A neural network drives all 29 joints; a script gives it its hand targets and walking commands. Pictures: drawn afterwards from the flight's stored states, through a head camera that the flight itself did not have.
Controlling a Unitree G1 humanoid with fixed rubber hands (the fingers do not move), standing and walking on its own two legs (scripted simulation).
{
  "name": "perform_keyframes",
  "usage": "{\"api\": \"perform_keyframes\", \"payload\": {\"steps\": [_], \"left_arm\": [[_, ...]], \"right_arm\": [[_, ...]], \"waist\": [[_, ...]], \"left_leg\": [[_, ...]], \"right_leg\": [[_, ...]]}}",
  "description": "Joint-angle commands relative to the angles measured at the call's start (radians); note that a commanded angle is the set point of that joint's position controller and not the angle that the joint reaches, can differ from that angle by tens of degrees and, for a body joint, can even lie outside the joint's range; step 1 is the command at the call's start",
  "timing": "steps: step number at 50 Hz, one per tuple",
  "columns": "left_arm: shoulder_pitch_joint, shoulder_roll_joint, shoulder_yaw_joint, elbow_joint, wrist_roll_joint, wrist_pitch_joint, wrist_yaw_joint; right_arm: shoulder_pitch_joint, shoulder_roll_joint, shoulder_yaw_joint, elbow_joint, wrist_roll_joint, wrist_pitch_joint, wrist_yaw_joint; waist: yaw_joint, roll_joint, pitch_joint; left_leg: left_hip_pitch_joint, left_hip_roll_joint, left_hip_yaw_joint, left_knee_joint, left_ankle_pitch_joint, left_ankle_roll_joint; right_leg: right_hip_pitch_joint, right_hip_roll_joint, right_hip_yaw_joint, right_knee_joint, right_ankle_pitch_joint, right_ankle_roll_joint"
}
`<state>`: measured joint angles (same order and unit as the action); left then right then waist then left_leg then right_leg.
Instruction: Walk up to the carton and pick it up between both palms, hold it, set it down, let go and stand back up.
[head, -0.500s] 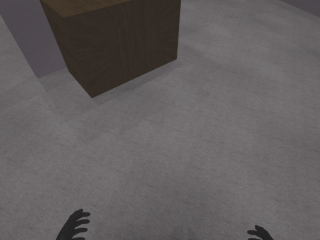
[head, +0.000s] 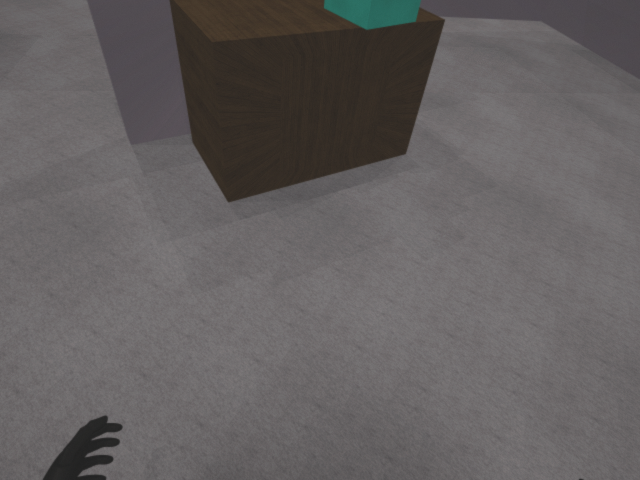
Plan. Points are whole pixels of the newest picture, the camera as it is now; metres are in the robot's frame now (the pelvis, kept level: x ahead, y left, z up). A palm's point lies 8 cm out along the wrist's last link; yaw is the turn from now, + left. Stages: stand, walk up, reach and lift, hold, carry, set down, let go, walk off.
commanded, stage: walk up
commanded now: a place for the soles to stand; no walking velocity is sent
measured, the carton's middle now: out of the picture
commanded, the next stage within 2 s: none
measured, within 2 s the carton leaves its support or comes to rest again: neither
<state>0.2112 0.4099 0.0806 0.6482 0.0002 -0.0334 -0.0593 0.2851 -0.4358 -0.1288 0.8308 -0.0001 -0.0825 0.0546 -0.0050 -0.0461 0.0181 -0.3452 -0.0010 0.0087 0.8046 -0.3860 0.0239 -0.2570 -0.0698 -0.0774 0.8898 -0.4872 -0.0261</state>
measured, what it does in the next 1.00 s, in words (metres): walks ahead, turning left: right foot, then left foot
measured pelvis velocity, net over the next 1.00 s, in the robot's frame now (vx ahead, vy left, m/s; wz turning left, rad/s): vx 0.37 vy -0.10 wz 0.27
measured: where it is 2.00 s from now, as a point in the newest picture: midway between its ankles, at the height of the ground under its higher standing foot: (357, 354)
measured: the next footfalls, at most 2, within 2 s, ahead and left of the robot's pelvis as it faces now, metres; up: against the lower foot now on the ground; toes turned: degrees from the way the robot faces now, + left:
right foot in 0.42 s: +0.35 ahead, -0.16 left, +0.00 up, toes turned +1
left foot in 0.94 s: +0.44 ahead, +0.02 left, +0.00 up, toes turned +16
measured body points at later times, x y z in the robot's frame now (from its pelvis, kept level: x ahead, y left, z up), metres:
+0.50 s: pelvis +0.18 -0.08 -0.01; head +0.23 -0.06 +0.44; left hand +0.41 +0.21 -0.08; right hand +0.18 -0.41 -0.10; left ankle +0.03 +0.08 -0.67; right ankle +0.32 -0.16 -0.71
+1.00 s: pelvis +0.37 -0.10 +0.00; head +0.38 -0.04 +0.44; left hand +0.38 +0.22 -0.13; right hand +0.56 -0.39 -0.06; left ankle +0.41 +0.01 -0.71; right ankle +0.32 -0.17 -0.68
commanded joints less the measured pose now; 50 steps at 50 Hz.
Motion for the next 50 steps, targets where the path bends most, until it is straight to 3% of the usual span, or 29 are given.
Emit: {"api": "perform_keyframes", "payload": {"steps": [1,2,4,5,6,9,15,16,19,20,21,22,23,24,26,27,29,31,36,37,39,41,44,45,46,47,48,49,50], "left_arm": [[-0.234,0.210,0.042,-0.110,0.030,-0.038,-0.010],[-0.244,0.233,0.053,-0.099,0.032,-0.039,-0.012],[-0.221,0.200,0.055,-0.090,0.037,-0.029,-0.017],[-0.231,0.191,0.058,-0.106,0.042,-0.028,-0.023],[-0.253,0.184,0.054,-0.115,0.047,-0.022,-0.025],[-0.319,0.176,0.049,-0.137,0.051,-0.017,-0.034],[-0.443,0.145,0.049,-0.165,0.048,-0.015,-0.052],[-0.454,0.145,0.050,-0.161,0.048,-0.019,-0.057],[-0.366,0.149,0.062,-0.119,0.043,-0.022,-0.057],[-0.220,0.171,0.083,-0.073,0.041,-0.029,-0.055],[-0.022,0.213,0.112,-0.003,0.046,-0.037,-0.039],[0.128,0.279,0.131,0.029,0.054,-0.043,-0.027],[0.100,0.311,0.137,-0.001,0.047,-0.047,-0.015],[0.010,0.311,0.127,-0.023,0.025,-0.038,-0.016],[-0.094,0.276,0.103,-0.018,0.017,-0.029,-0.016],[-0.114,0.267,0.105,-0.016,0.013,-0.031,-0.012],[-0.129,0.248,0.104,-0.008,0.014,-0.033,-0.013],[-0.100,0.260,0.109,-0.017,0.018,-0.035,-0.017],[-0.069,0.282,0.106,-0.026,0.026,-0.033,-0.016],[-0.039,0.285,0.106,-0.019,0.030,-0.036,-0.017],[-0.012,0.298,0.107,-0.024,0.035,-0.028,-0.020],[0.032,0.298,0.109,-0.016,0.042,-0.028,-0.015],[0.036,0.281,0.098,-0.018,0.035,-0.017,-0.010],[-0.005,0.276,0.088,-0.038,0.035,-0.007,-0.007],[-0.041,0.245,0.069,-0.064,0.024,-0.002,-0.001],[-0.019,0.180,0.056,-0.089,0.014,-0.003,0.002],[-0.008,0.113,0.043,-0.133,0.024,-0.006,0.000],[-0.103,0.235,0.072,-0.133,0.024,-0.005,0.003],[-0.167,0.278,0.075,-0.136,0.029,-0.010,0.002]], "right_arm": [[0.171,-0.364,-0.053,-0.039,0.007,-0.052,-0.067],[0.161,-0.323,-0.041,-0.046,0.001,-0.064,-0.071],[0.250,-0.276,-0.014,-0.038,-0.005,-0.073,-0.078],[0.240,-0.283,-0.007,-0.035,0.003,-0.074,-0.080],[0.252,-0.275,-0.002,-0.042,0.002,-0.078,-0.079],[0.266,-0.306,-0.003,-0.045,0.002,-0.087,-0.090],[0.251,-0.321,0.004,-0.041,-0.007,-0.081,-0.096],[0.249,-0.317,0.001,-0.037,-0.009,-0.086,-0.098],[0.155,-0.319,0.001,-0.057,-0.016,-0.080,-0.097],[0.120,-0.308,0.002,-0.080,-0.013,-0.082,-0.095],[0.084,-0.249,0.027,-0.075,-0.014,-0.082,-0.092],[0.174,-0.157,0.052,-0.079,-0.012,-0.090,-0.089],[0.264,-0.116,0.071,-0.068,-0.005,-0.091,-0.083],[0.225,-0.257,0.041,-0.051,-0.004,-0.074,-0.094],[0.159,-0.275,0.032,-0.031,0.006,-0.067,-0.077],[0.164,-0.263,0.026,-0.022,0.011,-0.062,-0.073],[0.169,-0.235,0.027,-0.007,0.017,-0.046,-0.059],[0.169,-0.231,0.021,0.004,0.010,-0.034,-0.051],[0.057,-0.231,0.016,-0.034,0.006,-0.026,-0.043],[0.028,-0.233,0.010,-0.053,0.007,-0.025,-0.047],[-0.017,-0.245,0.013,-0.071,0.005,-0.028,-0.047],[-0.037,-0.227,0.015,-0.076,0.008,-0.029,-0.046],[0.015,-0.205,0.012,-0.077,0.009,-0.041,-0.054],[0.098,-0.214,0.003,-0.054,-0.003,-0.045,-0.060],[0.238,-0.233,-0.014,-0.010,-0.022,-0.052,-0.073],[0.358,-0.310,-0.047,0.016,-0.037,-0.052,-0.089],[0.388,-0.386,-0.066,-0.012,-0.031,-0.048,-0.109],[0.392,-0.431,-0.071,-0.030,0.015,-0.046,-0.122],[0.349,-0.403,-0.062,-0.043,0.035,-0.048,-0.128]], "waist": [[-0.046,0.099,0.062],[-0.047,0.028,0.076],[-0.056,0.111,0.026],[-0.054,0.141,0.029],[-0.058,0.122,0.027],[-0.063,0.104,0.010],[-0.071,0.149,0.046],[-0.074,0.099,0.032],[-0.009,0.165,-0.041],[0.073,0.120,-0.120],[0.169,0.017,-0.248],[0.217,-0.145,-0.369],[0.152,-0.284,-0.440],[0.124,-0.185,-0.331],[0.065,-0.061,-0.100],[0.048,-0.072,-0.046],[0.035,-0.099,-0.011],[0.042,-0.079,0.018],[0.080,-0.038,0.118],[0.088,-0.020,0.131],[0.111,-0.008,0.148],[0.123,-0.015,0.163],[0.081,-0.029,0.119],[0.015,-0.006,0.052],[-0.068,0.073,0.005],[-0.125,0.215,-0.103],[-0.120,0.364,-0.174],[-0.151,0.188,-0.211],[-0.150,0.084,-0.156]], "left_leg": [[0.360,0.364,-0.923,-0.637,-0.166,0.177],[0.371,0.319,-0.745,-0.551,0.018,0.178],[0.393,0.228,-0.518,-0.457,0.451,0.101],[0.343,0.209,-0.479,-0.437,0.537,0.109],[0.345,0.209,-0.492,-0.439,0.553,0.087],[0.380,0.201,-0.473,-0.447,0.560,0.124],[0.328,0.214,-0.444,-0.436,0.527,0.144],[0.319,0.225,-0.425,-0.442,0.520,0.142],[0.217,0.228,-0.330,-0.369,0.542,0.155],[0.106,0.203,-0.262,-0.225,0.652,0.125],[-0.020,0.150,-0.180,0.075,0.695,0.092],[-0.241,0.088,-0.101,0.388,0.425,0.060],[-0.427,-0.010,-0.017,0.512,-0.154,0.049],[-0.477,0.014,-0.050,0.562,-0.124,0.058],[-0.370,0.057,-0.052,0.531,0.007,0.047],[-0.305,0.080,-0.063,0.476,0.059,0.032],[-0.256,0.099,-0.053,0.367,0.072,0.003],[-0.246,0.100,-0.047,0.327,0.078,-0.008],[-0.297,0.115,-0.002,0.193,0.065,-0.022],[-0.324,0.121,-0.005,0.177,0.039,-0.011],[-0.303,0.119,0.017,0.103,-0.008,-0.018],[-0.312,0.108,0.038,0.056,0.031,-0.008],[-0.144,0.074,0.073,-0.078,0.040,0.020],[0.056,0.029,0.093,-0.183,0.087,0.033],[0.302,-0.013,0.067,-0.253,0.160,0.076],[0.553,0.077,-0.171,-0.303,0.103,0.142],[0.727,0.364,-0.689,-0.331,0.184,0.239],[0.628,0.457,-0.957,-0.419,0.081,0.361],[0.559,0.438,-0.861,-0.413,0.210,0.353]], "right_leg": [[-0.664,0.019,0.206,0.433,0.060,-0.002],[-0.663,-0.005,0.219,0.408,0.098,0.005],[-0.626,-0.010,0.177,0.357,0.116,0.011],[-0.588,-0.004,0.174,0.316,0.126,0.021],[-0.587,0.003,0.169,0.296,0.137,0.021],[-0.632,0.020,0.131,0.175,0.198,0.033],[-0.589,0.017,0.125,-0.067,0.231,0.005],[-0.557,0.019,0.110,-0.103,0.265,-0.006],[-0.275,0.048,0.089,-0.237,0.235,-0.032],[-0.006,0.061,0.108,-0.303,0.261,-0.064],[0.292,0.048,0.142,-0.335,0.279,-0.112],[0.562,-0.106,0.305,-0.275,0.100,-0.149],[0.643,-0.358,0.701,-0.445,-0.159,-0.195],[0.506,-0.342,0.787,-0.567,-0.464,-0.205],[0.172,-0.270,0.629,-0.645,-0.397,-0.144],[0.069,-0.224,0.529,-0.662,-0.299,-0.077],[0.036,-0.168,0.381,-0.670,-0.162,-0.067],[0.039,-0.192,0.384,-0.692,-0.167,-0.041],[0.081,-0.223,0.296,-0.708,-0.131,-0.095],[0.082,-0.244,0.336,-0.725,-0.154,-0.094],[0.108,-0.274,0.316,-0.714,-0.096,-0.129],[0.163,-0.284,0.283,-0.684,0.081,-0.103],[0.107,-0.246,0.140,-0.533,0.473,-0.075],[0.018,-0.176,0.028,-0.372,0.577,-0.053],[-0.149,-0.099,-0.058,-0.103,0.707,-0.009],[-0.340,0.005,-0.079,0.216,0.550,0.027],[-0.602,0.091,-0.012,0.372,-0.088,0.069],[-0.620,0.077,0.151,0.444,-0.084,0.073],[-0.610,0.040,0.179,0.481,-0.037,0.050]]}}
